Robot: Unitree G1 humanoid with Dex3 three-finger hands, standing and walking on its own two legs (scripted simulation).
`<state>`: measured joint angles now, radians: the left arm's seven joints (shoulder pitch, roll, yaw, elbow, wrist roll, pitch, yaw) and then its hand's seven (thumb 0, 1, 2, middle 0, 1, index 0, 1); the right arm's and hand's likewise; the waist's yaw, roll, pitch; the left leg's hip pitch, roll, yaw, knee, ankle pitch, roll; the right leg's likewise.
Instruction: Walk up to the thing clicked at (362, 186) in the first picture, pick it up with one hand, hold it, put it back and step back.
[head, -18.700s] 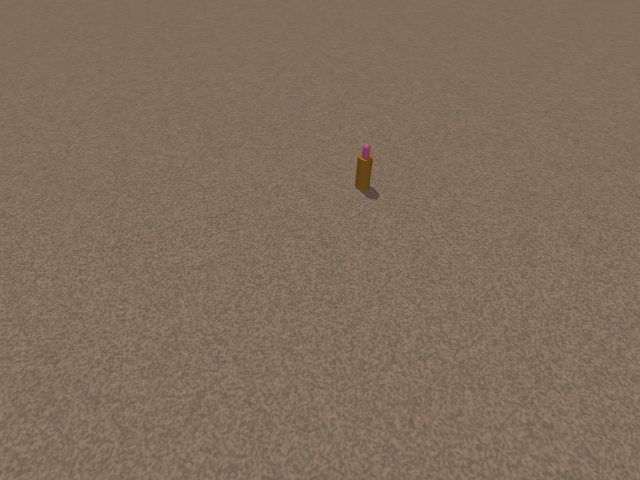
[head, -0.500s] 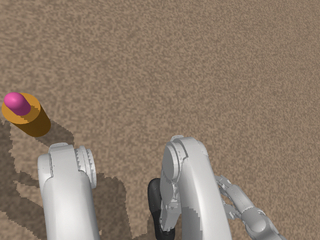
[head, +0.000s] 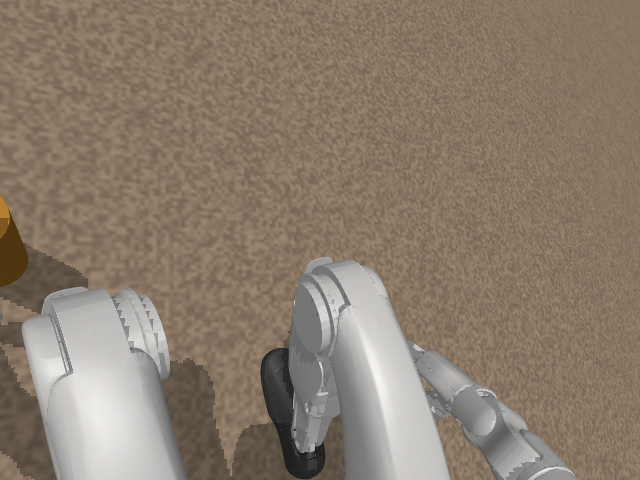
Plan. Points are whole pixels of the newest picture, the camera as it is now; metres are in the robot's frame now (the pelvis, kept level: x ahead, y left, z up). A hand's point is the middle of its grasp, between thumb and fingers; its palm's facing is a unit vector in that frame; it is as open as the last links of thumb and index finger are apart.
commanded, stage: close in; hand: left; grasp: from the side
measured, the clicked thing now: out of the picture +0.40 +0.28 -0.16
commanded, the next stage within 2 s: close in 0.28 s
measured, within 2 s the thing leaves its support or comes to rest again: leaves its support in 1.66 s
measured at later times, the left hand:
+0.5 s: hand out of the picture +0.40 +0.29 -0.14, palm faces +0.28 -0.96 +0.02, open 17.6 cm
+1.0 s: hand out of the picture +0.41 +0.29 -0.15, palm faces +0.31 -0.95 +0.00, open 14.1 cm
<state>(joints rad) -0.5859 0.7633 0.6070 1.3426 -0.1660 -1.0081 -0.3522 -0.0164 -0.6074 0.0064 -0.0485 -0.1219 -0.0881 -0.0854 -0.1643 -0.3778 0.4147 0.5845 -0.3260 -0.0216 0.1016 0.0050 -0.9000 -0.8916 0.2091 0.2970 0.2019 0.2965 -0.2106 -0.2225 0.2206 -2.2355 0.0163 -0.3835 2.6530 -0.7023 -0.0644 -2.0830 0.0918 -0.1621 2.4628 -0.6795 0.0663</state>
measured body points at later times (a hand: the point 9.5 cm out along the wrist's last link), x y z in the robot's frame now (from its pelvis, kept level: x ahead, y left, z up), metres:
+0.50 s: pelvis -0.01 +0.01 +0.00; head +0.19 +0.18 +0.36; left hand +0.37 +0.34 -0.14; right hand +0.18 -0.24 -0.04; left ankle +0.08 +0.14 -0.25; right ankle +0.13 -0.13 -0.24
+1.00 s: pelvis +0.00 +0.00 +0.00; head +0.21 +0.18 +0.35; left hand +0.38 +0.34 -0.15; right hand +0.19 -0.24 -0.04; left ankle +0.08 +0.14 -0.25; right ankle +0.13 -0.13 -0.25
